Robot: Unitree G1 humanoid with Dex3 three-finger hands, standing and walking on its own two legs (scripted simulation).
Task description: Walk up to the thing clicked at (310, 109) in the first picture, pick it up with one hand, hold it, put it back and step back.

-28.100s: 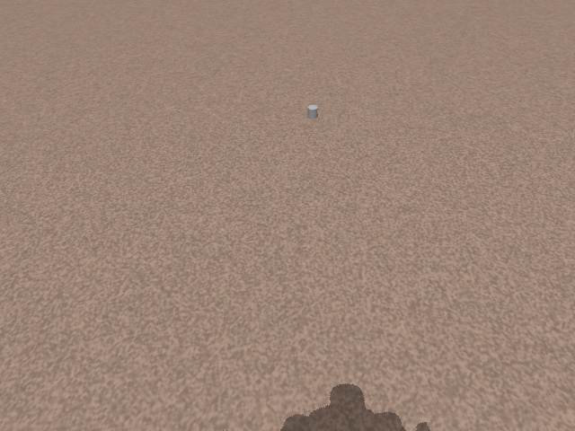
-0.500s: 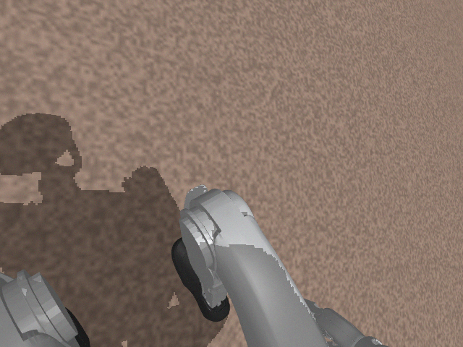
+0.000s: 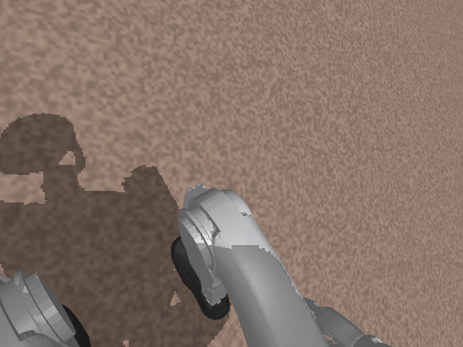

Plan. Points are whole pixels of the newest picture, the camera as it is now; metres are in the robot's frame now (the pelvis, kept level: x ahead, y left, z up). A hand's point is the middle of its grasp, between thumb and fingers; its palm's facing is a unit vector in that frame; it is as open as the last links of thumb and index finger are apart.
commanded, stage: open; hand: left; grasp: from above
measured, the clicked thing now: out of the picture +0.48 +0.34 -0.28
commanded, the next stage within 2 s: withdraw in 0.04 s
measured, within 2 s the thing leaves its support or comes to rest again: neither
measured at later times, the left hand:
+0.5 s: hand out of the picture +0.50 +0.34 -0.16, palm faces -0.24 -0.09 -0.97, open 14.1 cm
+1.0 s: hand out of the picture +0.45 +0.33 -0.12, palm faces -0.46 -0.10 -0.88, open 14.1 cm
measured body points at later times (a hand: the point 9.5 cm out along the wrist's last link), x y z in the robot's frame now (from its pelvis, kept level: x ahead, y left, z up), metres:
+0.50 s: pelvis +0.01 +0.00 +0.01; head +0.25 +0.12 +0.37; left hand +0.51 +0.34 -0.10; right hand +0.08 -0.25 -0.06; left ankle +0.07 +0.14 -0.28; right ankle +0.11 -0.12 -0.28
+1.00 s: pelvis -0.01 -0.01 +0.03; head +0.21 +0.10 +0.40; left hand +0.47 +0.34 -0.07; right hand +0.07 -0.29 -0.05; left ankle +0.07 +0.14 -0.28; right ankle +0.11 -0.12 -0.28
